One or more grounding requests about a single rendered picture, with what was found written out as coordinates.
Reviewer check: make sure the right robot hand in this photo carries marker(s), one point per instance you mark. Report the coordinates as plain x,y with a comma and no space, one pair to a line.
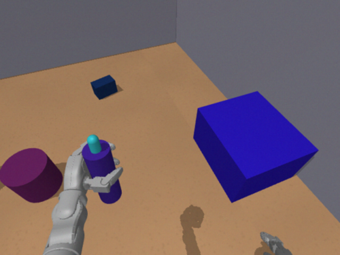
275,244

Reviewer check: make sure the left robot arm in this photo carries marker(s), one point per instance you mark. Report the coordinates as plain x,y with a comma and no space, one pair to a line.
68,216

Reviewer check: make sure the left robot hand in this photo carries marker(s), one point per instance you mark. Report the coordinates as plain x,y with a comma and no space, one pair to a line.
77,176

